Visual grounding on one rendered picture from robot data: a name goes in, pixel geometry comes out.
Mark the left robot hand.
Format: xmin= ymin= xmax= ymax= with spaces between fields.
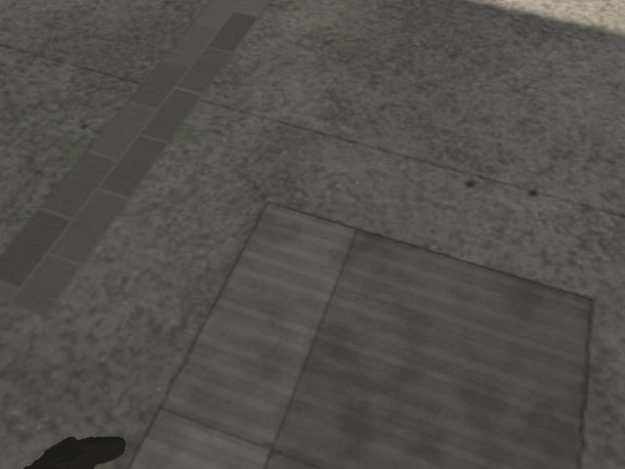
xmin=23 ymin=437 xmax=126 ymax=469

